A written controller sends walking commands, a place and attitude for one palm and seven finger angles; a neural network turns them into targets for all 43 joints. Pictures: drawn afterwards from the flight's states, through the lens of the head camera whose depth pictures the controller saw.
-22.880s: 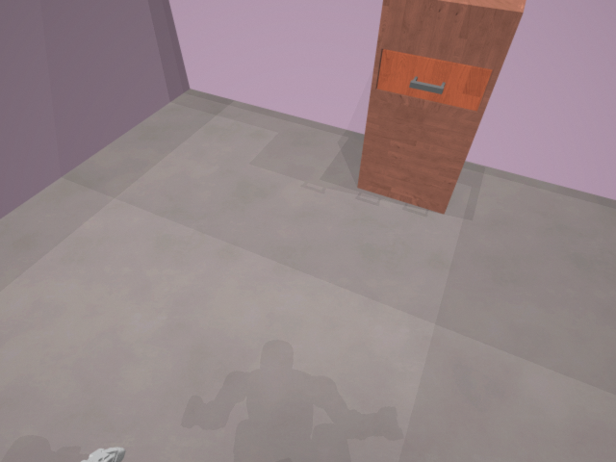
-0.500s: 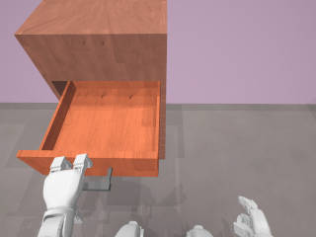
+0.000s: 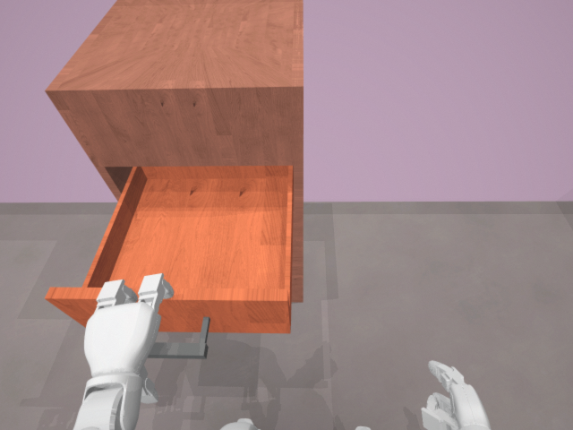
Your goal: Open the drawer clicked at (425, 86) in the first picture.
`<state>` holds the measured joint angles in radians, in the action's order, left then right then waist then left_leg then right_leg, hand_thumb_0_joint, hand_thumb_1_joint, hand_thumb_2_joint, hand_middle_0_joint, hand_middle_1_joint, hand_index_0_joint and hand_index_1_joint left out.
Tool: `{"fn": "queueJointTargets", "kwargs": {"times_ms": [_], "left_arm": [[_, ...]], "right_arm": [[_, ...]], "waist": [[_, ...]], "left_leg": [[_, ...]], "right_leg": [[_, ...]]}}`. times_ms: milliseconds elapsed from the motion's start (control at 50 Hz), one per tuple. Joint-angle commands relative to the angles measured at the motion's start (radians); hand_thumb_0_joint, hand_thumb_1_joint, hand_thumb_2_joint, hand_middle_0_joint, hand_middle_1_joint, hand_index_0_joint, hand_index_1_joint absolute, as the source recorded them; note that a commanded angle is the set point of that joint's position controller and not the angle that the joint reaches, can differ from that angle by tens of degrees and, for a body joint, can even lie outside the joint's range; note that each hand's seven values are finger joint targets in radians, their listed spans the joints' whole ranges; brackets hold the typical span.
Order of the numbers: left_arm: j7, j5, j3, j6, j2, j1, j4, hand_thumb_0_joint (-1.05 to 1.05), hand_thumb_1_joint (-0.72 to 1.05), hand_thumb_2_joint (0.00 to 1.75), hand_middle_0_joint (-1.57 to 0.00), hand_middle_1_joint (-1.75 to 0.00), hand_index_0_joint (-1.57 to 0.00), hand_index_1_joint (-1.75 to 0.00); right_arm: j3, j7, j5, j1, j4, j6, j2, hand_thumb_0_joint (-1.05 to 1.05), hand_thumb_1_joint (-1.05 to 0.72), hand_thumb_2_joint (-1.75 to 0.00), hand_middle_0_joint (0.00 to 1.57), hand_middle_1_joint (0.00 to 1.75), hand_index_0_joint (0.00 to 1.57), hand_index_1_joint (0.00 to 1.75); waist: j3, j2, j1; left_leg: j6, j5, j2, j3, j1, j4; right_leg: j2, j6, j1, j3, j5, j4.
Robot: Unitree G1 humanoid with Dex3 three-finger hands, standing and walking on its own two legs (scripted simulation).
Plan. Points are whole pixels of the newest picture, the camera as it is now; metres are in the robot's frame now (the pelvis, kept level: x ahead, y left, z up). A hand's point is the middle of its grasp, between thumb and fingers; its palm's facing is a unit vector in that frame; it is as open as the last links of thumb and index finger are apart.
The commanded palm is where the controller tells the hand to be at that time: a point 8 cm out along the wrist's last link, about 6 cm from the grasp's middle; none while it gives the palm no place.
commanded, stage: lift the hand off the handle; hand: left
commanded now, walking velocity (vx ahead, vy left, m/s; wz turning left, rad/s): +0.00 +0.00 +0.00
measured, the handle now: (173, 337) +0.27 +0.23 -0.11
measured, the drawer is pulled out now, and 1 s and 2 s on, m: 0.29 0.29 0.29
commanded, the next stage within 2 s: draw the hand back to the body in 0.76 s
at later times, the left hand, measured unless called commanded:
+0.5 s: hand (128, 335) +0.23 +0.24 +0.02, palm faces +0.02 -0.09 -1.00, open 13.8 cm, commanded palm +0.22 +0.23 +0.07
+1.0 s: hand (120, 336) +0.22 +0.23 +0.04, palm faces +0.04 -0.10 -0.99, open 13.8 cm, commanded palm +0.20 +0.23 +0.10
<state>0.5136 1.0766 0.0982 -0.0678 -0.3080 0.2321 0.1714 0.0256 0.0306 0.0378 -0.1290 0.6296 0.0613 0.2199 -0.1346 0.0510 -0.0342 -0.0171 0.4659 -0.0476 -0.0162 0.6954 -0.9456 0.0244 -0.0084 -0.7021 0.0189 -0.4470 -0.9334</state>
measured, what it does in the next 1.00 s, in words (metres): stands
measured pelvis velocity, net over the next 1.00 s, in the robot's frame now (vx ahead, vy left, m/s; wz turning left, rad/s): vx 0.01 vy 0.00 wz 0.00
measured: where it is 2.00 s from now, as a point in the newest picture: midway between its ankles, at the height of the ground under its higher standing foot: outside the picture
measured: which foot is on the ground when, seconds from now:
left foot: down 0.00-1.00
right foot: down 0.00-1.00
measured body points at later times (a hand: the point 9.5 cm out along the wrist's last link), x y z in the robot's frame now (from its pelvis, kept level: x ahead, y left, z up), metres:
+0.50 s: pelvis +0.01 +0.00 +0.02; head +0.04 -0.03 +0.46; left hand +0.23 +0.24 +0.07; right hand +0.21 -0.23 -0.09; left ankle +0.00 +0.13 -0.69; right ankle +0.01 -0.13 -0.69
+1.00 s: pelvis +0.01 +0.00 +0.02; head +0.04 -0.03 +0.47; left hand +0.21 +0.23 +0.10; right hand +0.21 -0.23 -0.08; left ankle +0.00 +0.13 -0.69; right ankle +0.01 -0.13 -0.69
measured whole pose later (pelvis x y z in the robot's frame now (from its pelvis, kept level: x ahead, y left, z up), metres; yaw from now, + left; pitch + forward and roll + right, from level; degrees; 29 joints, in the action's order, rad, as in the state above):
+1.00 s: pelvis +0.01 +0.00 +0.02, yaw +0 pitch +7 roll +0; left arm 0.38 1.04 0.06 -0.02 -0.36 0.35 -0.04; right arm 0.03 0.02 0.03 -0.12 0.62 0.05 0.23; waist -0.09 0.06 -0.07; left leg -0.02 0.40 -0.04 -0.02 0.49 -0.76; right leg 0.02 0.00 -0.50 0.02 -0.39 -0.77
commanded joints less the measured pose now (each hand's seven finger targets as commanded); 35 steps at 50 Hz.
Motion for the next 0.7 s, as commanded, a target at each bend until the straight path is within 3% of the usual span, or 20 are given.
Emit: {"fn": "queueJointTargets", "kwargs": {"times_ms": [0,60,100,160,200,240,280,320,420,480,500,520,680], "left_arm": [[0.019,-0.007,-0.094,-0.017,-0.158,-0.058,-0.195,0.00,-0.50,0.30,-0.30,-1.20,-0.30,-1.20],[0.005,-0.009,-0.057,-0.009,-0.131,-0.076,-0.227,0.00,-0.50,0.30,-0.30,-1.20,-0.30,-1.20],[-0.005,-0.013,-0.102,-0.004,-0.172,-0.064,-0.214,0.00,-0.50,0.30,-0.30,-1.20,-0.30,-1.20],[-0.008,-0.013,-0.097,0.013,-0.163,-0.069,-0.239,0.00,-0.50,0.30,-0.30,-1.20,-0.30,-1.20],[-0.014,-0.018,-0.132,0.021,-0.191,-0.053,-0.244,0.00,-0.50,0.30,-0.30,-1.20,-0.30,-1.20],[-0.014,-0.017,-0.107,0.027,-0.163,-0.028,-0.274,0.00,-0.50,0.30,-0.30,-1.20,-0.30,-1.20],[-0.018,-0.024,-0.122,0.028,-0.177,-0.025,-0.264,0.00,-0.50,0.30,-0.30,-1.20,-0.30,-1.20],[-0.021,-0.023,-0.135,0.031,-0.195,-0.058,-0.284,0.00,-0.50,0.30,-0.30,-1.20,-0.30,-1.20],[-0.042,-0.032,-0.093,0.030,-0.167,-0.086,-0.327,0.00,-0.50,0.30,-0.30,-1.20,-0.30,-1.20],[-0.056,-0.024,-0.098,0.024,-0.179,-0.108,-0.298,0.00,-0.50,0.30,-0.30,-1.20,-0.30,-1.20],[-0.061,-0.025,-0.110,0.022,-0.192,-0.111,-0.309,0.00,-0.50,0.30,-0.30,-1.20,-0.30,-1.20],[-0.059,-0.024,-0.118,0.023,-0.199,-0.089,-0.333,0.00,-0.50,0.30,-0.30,-1.20,-0.30,-1.20],[-0.096,-0.045,-0.124,0.000,-0.186,0.021,-0.327,0.00,-0.50,0.30,-0.30,-1.20,-0.30,-1.20]], "right_arm": [[0.044,0.014,-0.003,0.092,-0.153,-0.042,0.116,0.00,-0.90,-0.90,0.20,0.30,0.20,0.30],[0.037,0.010,0.001,0.101,-0.156,-0.042,0.114,0.00,-0.90,-0.90,0.20,0.30,0.20,0.30],[0.041,0.014,-0.002,0.096,-0.151,-0.043,0.116,0.00,-0.90,-0.90,0.20,0.30,0.20,0.30],[0.038,0.012,0.002,0.104,-0.154,-0.044,0.112,0.00,-0.90,-0.90,0.20,0.30,0.20,0.30],[0.046,0.014,-0.001,0.099,-0.149,-0.046,0.115,0.00,-0.90,-0.90,0.20,0.30,0.20,0.30],[0.047,0.009,-0.002,0.105,-0.153,-0.049,0.107,0.00,-0.90,-0.90,0.20,0.30,0.20,0.30],[0.048,0.009,-0.003,0.106,-0.150,-0.049,0.109,0.00,-0.90,-0.90,0.20,0.30,0.20,0.30],[0.040,0.010,0.001,0.115,-0.151,-0.047,0.114,0.00,-0.90,-0.90,0.20,0.30,0.20,0.30],[0.039,0.008,-0.001,0.118,-0.156,-0.052,0.111,0.00,-0.90,-0.90,0.20,0.30,0.20,0.30],[0.044,0.013,-0.004,0.117,-0.149,-0.052,0.109,0.00,-0.90,-0.90,0.20,0.30,0.20,0.30],[0.044,0.012,-0.004,0.113,-0.149,-0.051,0.114,0.00,-0.90,-0.90,0.20,0.30,0.20,0.30],[0.038,0.010,-0.001,0.122,-0.158,-0.052,0.108,0.00,-0.90,-0.90,0.20,0.30,0.20,0.30],[0.036,0.002,-0.013,0.128,-0.163,-0.054,0.104,0.00,-0.90,-0.90,0.20,0.30,0.20,0.30]], "waist": [[-0.215,-0.043,-0.004],[-0.194,-0.035,0.003],[-0.187,-0.056,-0.001],[-0.174,-0.049,-0.003],[-0.187,-0.051,-0.008],[-0.191,-0.025,-0.008],[-0.165,-0.052,-0.004],[-0.177,-0.044,-0.008],[-0.182,-0.032,-0.003],[-0.149,-0.046,-0.002],[-0.165,-0.021,-0.009],[-0.195,-0.017,-0.025],[-0.155,-0.057,-0.033]], "left_leg": [[0.031,-0.278,0.063,-0.015,-0.190,0.163],[0.034,-0.276,0.063,-0.018,-0.206,0.175],[0.034,-0.279,0.064,-0.018,-0.205,0.181],[0.035,-0.267,0.068,-0.024,-0.209,0.188],[0.034,-0.289,0.067,-0.024,-0.223,0.193],[0.032,-0.303,0.067,-0.025,-0.243,0.195],[0.034,-0.289,0.068,-0.026,-0.233,0.198],[0.033,-0.290,0.069,-0.025,-0.237,0.207],[0.035,-0.313,0.067,-0.023,-0.280,0.219],[0.035,-0.301,0.066,-0.018,-0.280,0.232],[0.032,-0.321,0.066,-0.019,-0.290,0.240],[0.033,-0.337,0.066,-0.024,-0.304,0.241],[0.031,-0.377,0.062,-0.026,-0.313,0.273]], "right_leg": [[-0.061,0.043,0.165,0.020,0.294,0.168],[-0.057,0.038,0.159,0.017,0.291,0.184],[-0.058,0.039,0.186,0.014,0.308,0.193],[-0.053,0.034,0.183,0.009,0.299,0.203],[-0.055,0.039,0.212,0.005,0.331,0.208],[-0.054,0.039,0.209,0.010,0.338,0.207],[-0.053,0.035,0.209,0.010,0.329,0.217],[-0.051,0.034,0.213,0.003,0.324,0.219],[-0.049,0.033,0.218,0.011,0.329,0.233],[-0.053,0.034,0.218,0.018,0.313,0.244],[-0.054,0.039,0.237,0.017,0.326,0.245],[-0.050,0.036,0.250,0.011,0.341,0.242],[-0.052,0.034,0.308,0.014,0.407,0.266]]}}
